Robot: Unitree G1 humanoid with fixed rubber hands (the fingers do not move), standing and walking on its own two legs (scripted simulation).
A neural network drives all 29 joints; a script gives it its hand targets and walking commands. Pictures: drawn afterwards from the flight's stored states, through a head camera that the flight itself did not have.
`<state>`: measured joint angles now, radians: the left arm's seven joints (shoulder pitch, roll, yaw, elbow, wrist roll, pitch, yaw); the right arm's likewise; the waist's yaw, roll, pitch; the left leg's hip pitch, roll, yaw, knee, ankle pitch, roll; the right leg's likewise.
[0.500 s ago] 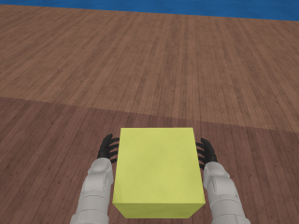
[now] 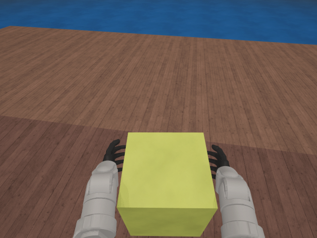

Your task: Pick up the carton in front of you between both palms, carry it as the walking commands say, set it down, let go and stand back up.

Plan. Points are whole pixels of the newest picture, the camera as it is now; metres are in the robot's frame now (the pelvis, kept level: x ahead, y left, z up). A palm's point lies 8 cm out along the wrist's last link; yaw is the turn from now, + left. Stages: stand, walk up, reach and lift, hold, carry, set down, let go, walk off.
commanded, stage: reach and lift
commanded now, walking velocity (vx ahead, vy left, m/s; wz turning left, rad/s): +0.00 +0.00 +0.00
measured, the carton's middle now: (165, 186) +0.29 +0.00 -0.05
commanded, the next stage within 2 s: hold in 0.70 s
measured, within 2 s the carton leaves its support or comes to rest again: neither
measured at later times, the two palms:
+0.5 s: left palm (109, 161) +0.31 +0.15 +0.04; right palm (222, 166) +0.30 -0.15 +0.04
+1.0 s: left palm (107, 159) +0.30 +0.15 +0.06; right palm (224, 165) +0.30 -0.15 +0.06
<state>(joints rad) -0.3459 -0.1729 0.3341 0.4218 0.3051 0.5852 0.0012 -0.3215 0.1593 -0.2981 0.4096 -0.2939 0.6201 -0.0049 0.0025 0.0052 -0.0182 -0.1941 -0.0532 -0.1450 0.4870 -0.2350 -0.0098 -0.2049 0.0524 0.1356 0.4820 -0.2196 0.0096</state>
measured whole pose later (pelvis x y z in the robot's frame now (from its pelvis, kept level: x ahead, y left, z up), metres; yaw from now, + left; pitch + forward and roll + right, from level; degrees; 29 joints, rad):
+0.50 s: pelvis +0.02 +0.00 +0.01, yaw +0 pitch -4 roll +0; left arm -0.28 -0.16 0.26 0.34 0.29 0.64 0.00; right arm -0.26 0.15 -0.23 0.32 -0.28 0.68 -0.01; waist 0.00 0.00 -0.03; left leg -0.11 -0.04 -0.14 0.39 -0.22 -0.01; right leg -0.11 0.05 0.13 0.39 -0.20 0.01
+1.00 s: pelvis +0.01 +0.00 +0.01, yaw +0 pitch -7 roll +0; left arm -0.29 -0.16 0.25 0.27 0.29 0.74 -0.01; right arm -0.27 0.15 -0.22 0.26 -0.28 0.77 0.00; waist 0.00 0.00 -0.01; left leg -0.04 -0.04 -0.14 0.37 -0.20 -0.01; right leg -0.05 0.04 0.13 0.36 -0.19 0.01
